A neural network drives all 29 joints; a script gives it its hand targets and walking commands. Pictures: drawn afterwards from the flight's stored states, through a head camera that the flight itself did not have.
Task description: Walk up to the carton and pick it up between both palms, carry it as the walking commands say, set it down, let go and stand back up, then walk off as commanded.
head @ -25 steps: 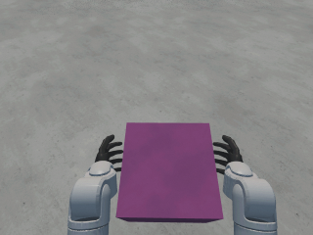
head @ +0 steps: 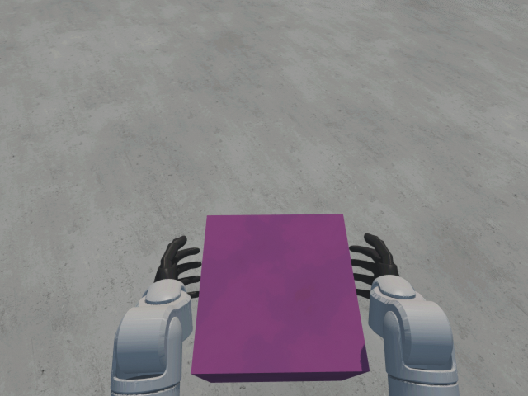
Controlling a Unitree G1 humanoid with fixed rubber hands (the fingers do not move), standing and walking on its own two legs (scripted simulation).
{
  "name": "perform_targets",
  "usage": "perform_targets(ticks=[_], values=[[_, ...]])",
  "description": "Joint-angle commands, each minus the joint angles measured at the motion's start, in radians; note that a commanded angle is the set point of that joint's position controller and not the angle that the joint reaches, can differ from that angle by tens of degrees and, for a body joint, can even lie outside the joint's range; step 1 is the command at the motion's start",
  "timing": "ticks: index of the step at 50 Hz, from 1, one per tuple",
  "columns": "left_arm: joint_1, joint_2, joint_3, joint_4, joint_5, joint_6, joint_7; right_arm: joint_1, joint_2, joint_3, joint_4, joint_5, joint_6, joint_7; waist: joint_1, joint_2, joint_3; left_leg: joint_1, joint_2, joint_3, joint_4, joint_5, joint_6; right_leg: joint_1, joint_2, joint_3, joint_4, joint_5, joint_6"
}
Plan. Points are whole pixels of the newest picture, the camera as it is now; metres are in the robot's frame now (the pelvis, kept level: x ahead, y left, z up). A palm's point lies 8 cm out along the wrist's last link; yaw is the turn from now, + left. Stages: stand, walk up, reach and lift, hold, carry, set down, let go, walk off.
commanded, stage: carry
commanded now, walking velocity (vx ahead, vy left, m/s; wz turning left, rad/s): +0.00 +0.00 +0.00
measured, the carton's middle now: (275, 300) +0.29 -0.02 -0.03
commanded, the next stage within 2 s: none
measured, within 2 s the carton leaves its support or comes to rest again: neither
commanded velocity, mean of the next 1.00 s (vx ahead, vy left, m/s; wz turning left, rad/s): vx -0.04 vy -0.12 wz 0.00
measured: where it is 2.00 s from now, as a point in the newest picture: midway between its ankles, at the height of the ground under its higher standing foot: (268, 312)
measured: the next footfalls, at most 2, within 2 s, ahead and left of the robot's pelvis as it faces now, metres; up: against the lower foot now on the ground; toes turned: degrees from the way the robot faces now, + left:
right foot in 0.36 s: +0.44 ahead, -0.03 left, +0.00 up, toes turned -3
left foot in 0.66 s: +0.49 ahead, +0.22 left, +0.00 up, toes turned +11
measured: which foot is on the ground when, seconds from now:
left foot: down 0.00-0.38, up 0.40-0.64, down 0.66-1.00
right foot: up 0.00-0.34, down 0.36-1.00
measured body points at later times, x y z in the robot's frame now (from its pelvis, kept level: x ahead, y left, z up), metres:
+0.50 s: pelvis +0.31 +0.03 -0.01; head +0.34 +0.05 +0.44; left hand +0.58 +0.21 +0.08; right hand +0.61 -0.08 +0.07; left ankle +0.18 +0.10 -0.62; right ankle +0.35 -0.02 -0.74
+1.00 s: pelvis +0.46 +0.06 -0.01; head +0.50 +0.06 +0.44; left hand +0.75 +0.22 +0.08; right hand +0.76 -0.07 +0.08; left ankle +0.45 +0.21 -0.73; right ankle +0.41 -0.03 -0.73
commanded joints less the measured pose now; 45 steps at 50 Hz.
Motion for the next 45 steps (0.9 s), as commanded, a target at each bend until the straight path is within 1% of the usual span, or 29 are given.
perform_targets(ticks=[1, 4, 6, 7, 11, 14, 16, 17, 18, 19, 20, 21, 22, 23, 24, 25, 28, 31, 32, 33, 34, 35, 36, 37, 39, 42, 43, 44, 45], values=[[-0.305, -1.146, -0.57, -0.129, -0.355, -0.093, -0.249, -0.449, 1.09, 0.647, -0.218, 0.434, -0.076, 0.295, 0.047, 0.067, -0.412, 0.416, 0.316, -0.24, -0.086, 0.805, -0.042, -0.125, 0.008, -0.02, -0.087, 0.11, 0.021], [-0.354, -1.11, -0.615, -0.221, -0.378, -0.108, -0.23, -0.381, 1.048, 0.613, -0.209, 0.423, -0.082, 0.3, 0.038, 0.089, -0.401, 0.491, 0.286, -0.181, -0.081, 0.885, -0.095, -0.187, 0.038, -0.058, -0.154, 0.207, 0.023], [-0.329, -1.088, -0.632, -0.195, -0.385, -0.09, -0.233, -0.326, 1.0, 0.586, -0.188, 0.398, -0.071, 0.296, 0.038, 0.155, -0.372, 0.501, 0.26, -0.14, -0.057, 0.96, -0.125, -0.188, 0.059, -0.081, -0.213, 0.239, 0.023], [-0.343, -1.07, -0.639, -0.188, -0.384, -0.078, -0.23, -0.292, 0.971, 0.558, -0.166, 0.377, -0.061, 0.293, 0.031, 0.137, -0.365, 0.52, 0.255, -0.15, -0.056, 0.955, -0.149, -0.197, 0.075, -0.096, -0.251, 0.262, 0.017], [-0.372, -1.04, -0.666, -0.211, -0.408, -0.054, -0.234, -0.261, 0.927, 0.525, -0.17, 0.346, -0.048, 0.278, 0.013, 0.182, -0.299, 0.555, 0.215, -0.122, -0.011, 1.082, -0.171, -0.185, 0.152, -0.192, -0.469, 0.321, -0.002], [-0.398, -1.026, -0.677, -0.212, -0.416, -0.041, -0.234, -0.261, 0.912, 0.52, -0.198, 0.337, -0.045, 0.264, 0.007, 0.189, -0.336, 0.542, 0.211, -0.124, 0.106, 1.334, -0.201, -0.024, 0.231, -0.254, -0.658, 0.4, -0.024], [-0.418, -0.999, -0.653, -0.203, -0.405, -0.029, -0.232, -0.263, 0.905, 0.534, -0.196, 0.352, -0.038, 0.258, 0.013, 0.183, -0.35, 0.474, 0.204, -0.139, 0.275, 1.364, -0.208, 0.099, 0.271, -0.273, -0.738, 0.442, -0.049], [-0.413, -0.998, -0.646, -0.222, -0.401, -0.031, -0.229, -0.275, 0.909, 0.546, -0.206, 0.37, -0.037, 0.26, 0.037, 0.163, -0.389, 0.4, 0.196, -0.119, 0.42, 1.326, -0.243, 0.234, 0.235, -0.25, -0.816, 0.551, -0.072], [-0.377, -0.99, -0.613, -0.194, -0.385, -0.028, -0.231, -0.345, 0.898, 0.566, -0.229, 0.387, -0.036, 0.258, 0.081, 0.093, -0.423, 0.233, 0.153, -0.092, 0.657, 1.045, -0.261, 0.445, 0.114, -0.148, -0.897, 0.823, -0.136], [-0.315, -0.979, -0.587, -0.151, -0.379, -0.022, -0.232, -0.372, 0.881, 0.577, -0.237, 0.385, -0.026, 0.253, 0.122, -0.135, -0.443, -0.159, 0.032, -0.12, 0.984, 0.12, -0.268, 0.753, -0.136, 0.145, -0.766, 1.524, -0.297], [-0.308, -0.976, -0.573, -0.135, -0.367, -0.026, -0.223, -0.401, 0.901, 0.606, -0.224, 0.404, -0.024, 0.255, 0.103, -0.23, -0.427, -0.341, -0.038, -0.197, 1.187, -0.54, -0.261, 0.809, -0.28, 0.313, -0.675, 1.829, -0.413], [-0.286, -0.992, -0.564, -0.14, -0.362, -0.031, -0.226, -0.409, 0.924, 0.632, -0.249, 0.429, -0.026, 0.255, 0.085, -0.162, -0.423, -0.353, 0.026, -0.291, 1.252, -0.535, -0.226, 0.75, -0.301, 0.313, -0.706, 1.61, -0.416], [-0.28, -0.999, -0.543, -0.161, -0.353, -0.032, -0.226, -0.396, 0.952, 0.631, -0.248, 0.434, -0.024, 0.251, 0.069, -0.075, -0.427, -0.368, 0.061, -0.328, 1.166, -0.461, -0.172, 0.736, -0.26, 0.294, -0.732, 1.343, -0.375], [-0.252, -1.023, -0.536, -0.113, -0.349, -0.02, -0.229, -0.363, 0.947, 0.612, -0.207, 0.413, -0.018, 0.247, 0.069, 0.031, -0.447, -0.308, 0.102, -0.302, 0.971, -0.37, -0.152, 0.65, -0.203, 0.194, -0.74, 1.068, -0.325], [-0.208, -1.018, -0.528, -0.072, -0.324, -0.018, -0.229, -0.313, 0.933, 0.599, -0.148, 0.393, -0.01, 0.253, 0.062, 0.021, -0.46, -0.259, 0.117, -0.272, 0.734, -0.366, -0.145, 0.606, -0.146, 0.152, -0.746, 0.919, -0.301], [-0.224, -1.023, -0.533, -0.07, -0.326, -0.021, -0.237, -0.329, 0.944, 0.612, -0.16, 0.385, -0.017, 0.252, 0.055, -0.007, -0.426, -0.225, 0.096, -0.18, 0.653, -0.326, -0.162, 0.536, -0.092, 0.07, -0.748, 0.91, -0.286], [-0.344, -1.091, -0.594, -0.169, -0.389, -0.05, -0.257, -0.383, 1.029, 0.641, -0.224, 0.404, -0.05, 0.258, 0.047, -0.094, -0.426, -0.138, 0.098, -0.065, 0.36, -0.207, -0.175, 0.505, -0.045, -0.041, -0.695, 0.896, -0.254], [-0.335, -1.117, -0.595, -0.196, -0.397, -0.073, -0.261, -0.447, 1.07, 0.691, -0.3, 0.438, -0.066, 0.268, 0.027, -0.145, -0.415, 0.032, 0.086, -0.006, 0.094, 0.185, -0.177, 0.424, 0.018, -0.105, -0.581, 0.853, -0.161], [-0.346, -1.109, -0.594, -0.222, -0.396, -0.079, -0.26, -0.44, 1.09, 0.698, -0.291, 0.447, -0.064, 0.272, 0.019, -0.126, -0.443, 0.148, 0.163, -0.077, 0.087, 0.317, -0.15, 0.329, 0.026, -0.099, -0.554, 0.645, -0.121], [-0.327, -1.065, -0.578, -0.199, -0.374, -0.072, -0.258, -0.421, 1.054, 0.683, -0.261, 0.437, -0.057, 0.272, 0.02, -0.024, -0.445, 0.266, 0.311, -0.239, 0.151, 0.665, -0.092, 0.154, 0.067, -0.095, -0.489, 0.323, -0.077], [-0.26, -1.034, -0.547, -0.154, -0.35, -0.062, -0.257, -0.409, 1.013, 0.687, -0.253, 0.436, -0.049, 0.267, 0.033, 0.129, -0.437, 0.275, 0.478, -0.444, 0.092, 0.781, -0.024, 0.058, 0.148, -0.074, -0.389, -0.106, -0.047], [-0.282, -1.017, -0.548, -0.159, -0.349, -0.051, -0.258, -0.393, 1.001, 0.669, -0.225, 0.426, -0.037, 0.265, 0.03, 0.161, -0.432, 0.214, 0.532, -0.492, 0.032, 0.681, 0.008, 0.089, 0.135, 0.005, -0.273, -0.244, -0.047], [-0.279, -1.008, -0.554, -0.151, -0.351, -0.037, -0.261, -0.401, 0.992, 0.659, -0.22, 0.417, -0.035, 0.26, 0.033, 0.239, -0.432, 0.241, 0.535, -0.51, 0.044, 0.608, 0.02, 0.061, 0.074, 0.085, -0.386, -0.246, -0.052], [-0.267, -0.987, -0.544, -0.118, -0.343, -0.026, -0.259, -0.366, 0.988, 0.657, -0.175, 0.404, -0.024, 0.255, 0.03, 0.217, -0.42, 0.268, 0.508, -0.452, 0.06, 0.676, 0.006, 0.051, 0.083, 0.056, -0.486, -0.221, -0.054], [-0.286, -0.998, -0.566, -0.137, -0.372, -0.022, -0.266, -0.33, 0.994, 0.626, -0.158, 0.382, -0.023, 0.251, 0.04, 0.259, -0.441, 0.258, 0.451, -0.306, 0.133, 0.715, -0.057, 0.128, 0.1, 0.003, -0.684, -0.1, -0.038], [-0.366, -1.049, -0.591, -0.193, -0.41, -0.038, -0.269, -0.338, 1.055, 0.625, -0.184, 0.388, -0.036, 0.254, 0.035, 0.157, -0.473, 0.174, 0.366, -0.159, 0.211, 0.707, -0.129, 0.327, 0.073, -0.021, -0.745, 0.296, -0.044], [-0.357, -1.05, -0.585, -0.205, -0.412, -0.049, -0.272, -0.362, 1.057, 0.643, -0.226, 0.394, -0.046, 0.251, 0.03, 0.056, -0.486, 0.128, 0.34, -0.151, 0.226, 0.578, -0.134, 0.391, 0.057, -0.025, -0.748, 0.429, -0.05], [-0.376, -1.061, -0.6, -0.218, -0.418, -0.056, -0.273, -0.374, 1.059, 0.651, -0.251, 0.4, -0.052, 0.252, 0.025, 0.034, -0.491, 0.085, 0.307, -0.116, 0.254, 0.53, -0.147, 0.436, 0.026, -0.015, -0.708, 0.66, -0.059], [-0.362, -1.058, -0.591, -0.192, -0.411, -0.053, -0.27, -0.395, 1.051, 0.665, -0.269, 0.408, -0.048, 0.249, 0.022, -0.055, -0.472, 0.052, 0.279, -0.084, 0.275, 0.399, -0.163, 0.449, 0.002, -0.011, -0.668, 0.861, -0.076]])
